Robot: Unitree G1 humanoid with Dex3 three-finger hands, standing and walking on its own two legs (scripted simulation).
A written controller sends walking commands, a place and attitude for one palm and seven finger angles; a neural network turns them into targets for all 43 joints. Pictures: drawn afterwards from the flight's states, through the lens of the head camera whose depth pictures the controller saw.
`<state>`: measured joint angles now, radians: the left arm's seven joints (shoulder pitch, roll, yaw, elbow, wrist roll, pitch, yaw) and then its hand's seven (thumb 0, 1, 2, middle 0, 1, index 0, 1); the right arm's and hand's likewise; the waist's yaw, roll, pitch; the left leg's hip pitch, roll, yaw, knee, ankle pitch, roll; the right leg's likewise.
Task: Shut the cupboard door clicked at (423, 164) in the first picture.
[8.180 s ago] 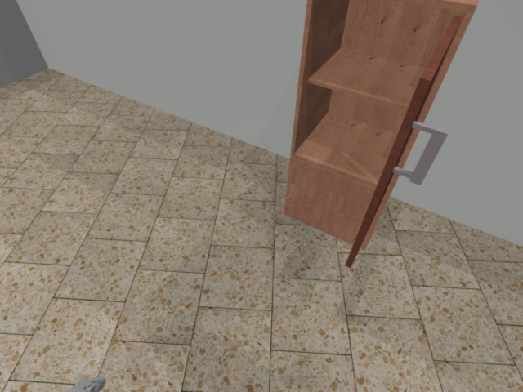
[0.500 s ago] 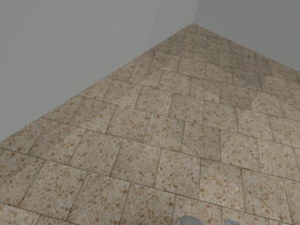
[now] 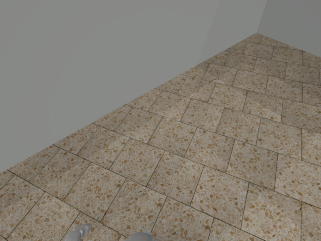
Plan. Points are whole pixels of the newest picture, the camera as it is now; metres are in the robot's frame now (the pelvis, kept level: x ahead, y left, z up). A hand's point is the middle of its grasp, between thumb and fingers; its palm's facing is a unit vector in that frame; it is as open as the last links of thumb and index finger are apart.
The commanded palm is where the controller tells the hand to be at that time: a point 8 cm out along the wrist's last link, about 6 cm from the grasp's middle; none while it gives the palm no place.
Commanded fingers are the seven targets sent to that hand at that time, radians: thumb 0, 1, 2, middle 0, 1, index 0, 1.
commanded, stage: walk to a spot facing it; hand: left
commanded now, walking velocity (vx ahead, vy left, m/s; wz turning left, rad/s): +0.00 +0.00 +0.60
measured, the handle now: out of the picture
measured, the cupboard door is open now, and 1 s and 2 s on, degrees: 89 89 89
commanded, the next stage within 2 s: none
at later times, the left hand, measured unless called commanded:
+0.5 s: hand out of the picture -0.06 +0.28 -0.18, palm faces +0.36 -0.89 -0.27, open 7.4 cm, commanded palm none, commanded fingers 0.00 0.90 0.90 -0.20 -0.30 -0.20 -0.30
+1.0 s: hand out of the picture -0.04 +0.23 -0.13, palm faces +0.58 -0.76 -0.29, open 7.4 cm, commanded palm none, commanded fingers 0.00 0.90 0.90 -0.20 -0.30 -0.20 -0.30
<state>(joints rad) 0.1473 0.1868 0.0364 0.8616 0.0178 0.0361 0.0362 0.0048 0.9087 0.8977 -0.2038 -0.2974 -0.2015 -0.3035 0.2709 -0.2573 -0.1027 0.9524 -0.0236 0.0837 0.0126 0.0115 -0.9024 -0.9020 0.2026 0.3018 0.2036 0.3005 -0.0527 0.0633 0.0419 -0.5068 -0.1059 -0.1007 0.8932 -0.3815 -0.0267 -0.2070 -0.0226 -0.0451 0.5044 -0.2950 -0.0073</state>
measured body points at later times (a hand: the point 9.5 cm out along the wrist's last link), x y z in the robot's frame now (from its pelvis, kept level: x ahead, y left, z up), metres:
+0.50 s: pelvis -0.02 +0.05 +0.00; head +0.01 +0.09 +0.44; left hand -0.08 +0.32 -0.16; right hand +0.18 -0.16 -0.12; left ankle -0.04 +0.14 -0.74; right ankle -0.01 -0.11 -0.66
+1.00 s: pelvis +0.00 +0.01 +0.01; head +0.02 -0.01 +0.45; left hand -0.08 +0.27 -0.11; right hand +0.18 -0.19 -0.16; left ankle -0.06 +0.13 -0.66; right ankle +0.05 -0.09 -0.74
